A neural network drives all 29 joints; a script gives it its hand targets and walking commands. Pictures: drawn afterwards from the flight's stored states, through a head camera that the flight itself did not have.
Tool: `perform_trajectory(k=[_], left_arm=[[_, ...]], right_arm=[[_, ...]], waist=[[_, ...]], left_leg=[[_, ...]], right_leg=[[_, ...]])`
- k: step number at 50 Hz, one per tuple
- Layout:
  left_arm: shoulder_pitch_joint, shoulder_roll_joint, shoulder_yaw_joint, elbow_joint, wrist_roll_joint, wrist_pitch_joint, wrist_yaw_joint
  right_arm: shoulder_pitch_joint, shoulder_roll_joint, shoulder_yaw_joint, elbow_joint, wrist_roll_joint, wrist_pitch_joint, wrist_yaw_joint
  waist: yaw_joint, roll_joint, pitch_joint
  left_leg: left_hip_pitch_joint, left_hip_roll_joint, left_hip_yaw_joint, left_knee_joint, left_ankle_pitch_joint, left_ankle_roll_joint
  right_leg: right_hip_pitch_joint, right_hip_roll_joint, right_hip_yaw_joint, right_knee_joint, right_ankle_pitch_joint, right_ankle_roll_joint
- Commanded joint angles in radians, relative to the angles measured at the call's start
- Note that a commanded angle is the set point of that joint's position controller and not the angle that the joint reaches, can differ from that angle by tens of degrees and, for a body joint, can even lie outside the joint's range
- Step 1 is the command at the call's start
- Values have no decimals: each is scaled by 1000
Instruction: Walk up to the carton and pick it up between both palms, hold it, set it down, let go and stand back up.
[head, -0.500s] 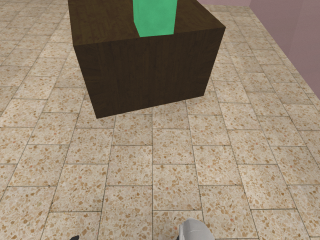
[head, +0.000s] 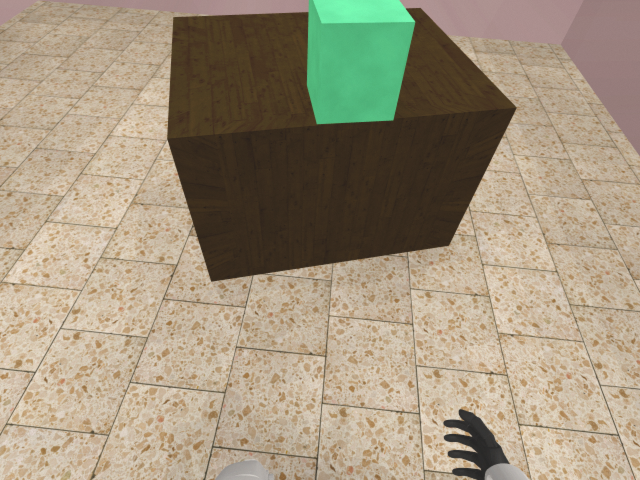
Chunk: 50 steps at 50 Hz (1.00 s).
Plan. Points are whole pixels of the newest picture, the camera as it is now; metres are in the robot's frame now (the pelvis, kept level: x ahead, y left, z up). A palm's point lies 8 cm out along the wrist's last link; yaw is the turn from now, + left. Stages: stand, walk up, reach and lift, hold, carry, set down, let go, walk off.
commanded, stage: walk up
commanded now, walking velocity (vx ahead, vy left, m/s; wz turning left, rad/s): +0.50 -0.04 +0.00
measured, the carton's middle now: (353, 58) +1.05 -0.03 +0.01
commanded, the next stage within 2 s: none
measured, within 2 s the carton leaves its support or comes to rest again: neither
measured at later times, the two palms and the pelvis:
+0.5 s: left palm (237, 299) +0.40 +0.17 -0.12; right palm out of the picture +0.13 -0.28 -0.15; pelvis +0.23 -0.05 -0.01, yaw +0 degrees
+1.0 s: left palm (217, 307) +0.39 +0.20 -0.15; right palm (462, 276) +0.48 -0.25 -0.12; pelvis +0.40 -0.03 +0.00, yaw -2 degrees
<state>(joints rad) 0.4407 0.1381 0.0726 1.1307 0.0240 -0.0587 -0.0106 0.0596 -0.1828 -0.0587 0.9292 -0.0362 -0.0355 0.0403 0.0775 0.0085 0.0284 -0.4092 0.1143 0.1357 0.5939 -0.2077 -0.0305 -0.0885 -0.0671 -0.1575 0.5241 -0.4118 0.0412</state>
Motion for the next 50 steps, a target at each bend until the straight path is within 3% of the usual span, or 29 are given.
perform_trajectory(k=[1, 2, 3, 4, 5, 7, 10, 15, 16, 17, 19, 21, 22, 23, 24, 25, 26, 28, 30, 34, 36, 37, 40, 41, 42, 43, 45, 46, 50], left_arm=[[-131, 84, 4, -125, -13, -29, -9], [-151, 112, 16, -164, 5, -24, -5], [-208, 137, 29, -163, 18, -15, -10], [-229, 111, 26, -160, 9, -17, -21], [-192, 127, 36, -133, 13, -8, -29], [-113, 64, 22, -101, 19, 10, -28], [-154, 74, 18, -122, 11, 35, -32], [-356, 51, -12, -207, 6, 51, -59], [-382, 33, -22, -219, -2, 40, -62], [-391, 73, -15, -214, -4, 36, -63], [-364, 106, -6, -201, 6, 28, -56], [-180, 134, 13, -137, 18, 7, -40], [1, 223, 38, -93, 28, -10, -22], [148, 391, 72, -57, 20, -11, -5], [116, 361, 64, -52, -2, -5, 9], [32, 308, 47, -73, 5, -11, 15], [-26, 266, 35, -102, 19, -20, 20], [-135, 204, 15, -124, 9, -32, 24], [-157, 185, 12, -125, 5, -37, 23], [-137, 153, -4, -127, 8, -31, 29], [-160, 135, -5, -112, -2, -17, 29], [-174, 154, 1, -125, 0, -8, 24], [-152, 167, -3, -117, -6, 10, 8], [-138, 138, -12, -112, -11, 13, 6], [-136, 74, -29, -133, -12, 16, 4], [-177, 79, -20, -181, 1, 29, 11], [-193, 112, -7, -173, 12, 38, 6], [-193, 90, -14, -157, 9, 35, -2], [-142, 87, -10, -131, 5, 37, -4]], right_arm=[[440, -236, -68, 76, -21, -33, -28], [531, -335, -90, 102, 14, -24, -33], [423, -279, -70, 76, 17, -18, -38], [329, -218, -53, 43, 13, -20, -37], [290, -197, -46, 30, 9, -19, -49], [244, -163, -33, 27, 8, -39, -51], [285, -136, -31, 59, 5, -52, -52], [349, -141, -40, 97, 3, -46, -55], [298, -95, -27, 93, 11, -45, -47], [296, -112, -33, 92, 4, -42, -40], [311, -150, -45, 100, 10, -37, -29], [314, -147, -39, 110, 13, -38, -23], [306, -96, -21, 90, 19, -41, -18], [316, -32, -10, 30, 38, -46, -26], [243, -108, -32, 26, 26, -39, -37], [216, -95, -33, 29, 31, -45, -35], [268, -101, -42, 84, 31, -39, -39], [323, -42, -34, 116, 5, -21, -41], [326, -40, -36, 110, 1, 4, -38], [188, -15, -11, 58, 0, 39, -22], [116, 21, 14, -5, 8, 26, -7], [117, -4, 13, 13, 11, 19, -2], [218, -56, -1, 49, 7, -3, -17], [282, -101, -14, 58, 1, -16, -29], [335, -190, -37, 58, -6, -23, -38], [431, -297, -68, 65, 0, -16, -45], [294, -193, -36, 37, 12, -8, -49], [232, -149, -25, 23, 15, -8, -52], [183, -104, -6, 35, 10, -32, -62]], waist=[[-256, 278, -81], [-282, 417, -146], [-230, 278, -53], [-196, 212, 21], [-157, 44, 30], [-96, 111, 14], [-92, 179, 26], [-127, 187, 105], [-107, 294, 75], [-123, 294, 86], [-106, 189, 80], [-8, 53, 9], [78, -105, -117], [111, -465, -255], [100, -335, -250], [68, -276, -190], [41, -80, -166], [-38, -143, -117], [-67, -193, -95], [-58, -165, 1], [-92, -331, -11], [-87, -345, -14], [-123, -116, -38], [-150, -19, -60], [-174, 194, -75], [-223, 367, -82], [-166, 203, 54], [-142, 217, 68], [-83, 177, -10]], left_leg=[[582, 223, -338, -246, -281, 89], [604, 392, -687, -428, -460, 181], [491, 388, -690, -462, -602, 194], [401, 359, -605, -454, -569, 183], [352, 385, -601, -430, -357, 164], [283, 313, -406, -379, 16, 141], [275, 266, -278, -366, 170, 143], [257, 225, -166, -393, 207, 132], [196, 127, -81, -417, 17, 118], [182, 122, -76, -415, -16, 123], [157, 166, -99, -360, 10, 131], [100, 134, -43, -117, 183, 102], [-20, 56, 32, 172, 110, 52], [-241, -81, 51, 522, -353, 4], [-276, -45, -107, 654, -359, 23], [-327, -10, -125, 723, -307, 39], [-316, 6, -150, 732, -227, 30], [-230, 47, -156, 684, -140, 7], [-170, 45, -147, 618, -142, -5], [-118, 25, -66, 362, -119, -23], [29, -3, -27, 162, -88, 2], [82, -51, 13, 131, -51, 13], [298, -84, 29, -20, 15, 30], [415, 0, -61, -63, 28, 54], [491, 199, -307, -212, -89, 102], [450, 392, -605, -391, -134, 200], [272, 347, -514, -449, -276, 193], [229, 292, -452, -458, -276, 170], [212, 226, -261, -389, 107, 167]], right_leg=[[-526, -5, -26, 364, 92, -59], [-642, 52, 59, 597, -175, -51], [-685, -19, 144, 726, -109, -68], [-704, -53, 147, 760, -8, -77], [-664, -74, 167, 764, 89, -56], [-561, -101, 175, 711, 164, -22], [-540, -99, 149, 607, 170, 7], [-497, -79, 72, 260, 204, 26], [-372, -54, 46, 157, 207, 20], [-311, -21, 3, 117, 198, 17], [-190, 2, -33, 62, 224, -6], [58, 21, -24, -8, 215, -41], [263, -126, 155, -72, 99, -89], [429, -423, 570, -265, 35, -191], [368, -425, 631, -293, 169, -211], [311, -395, 533, -252, 248, -210], [249, -441, 569, -217, 422, -201], [74, -376, 406, -197, 612, -185], [-22, -345, 331, -216, 579, -178], [-148, -319, 225, -269, 571, -170], [-216, -155, 91, -260, 429, -143], [-221, -143, 90, -251, 367, -156], [-274, -154, 109, -132, 188, -139], [-335, -122, 77, 0, 112, -105], [-462, -44, -10, 250, -65, -51], [-559, 38, 35, 481, -238, -43], [-575, -28, 140, 610, -80, -35], [-548, -44, 136, 599, -22, -27], [-383, -57, 89, 409, -21, 3]])
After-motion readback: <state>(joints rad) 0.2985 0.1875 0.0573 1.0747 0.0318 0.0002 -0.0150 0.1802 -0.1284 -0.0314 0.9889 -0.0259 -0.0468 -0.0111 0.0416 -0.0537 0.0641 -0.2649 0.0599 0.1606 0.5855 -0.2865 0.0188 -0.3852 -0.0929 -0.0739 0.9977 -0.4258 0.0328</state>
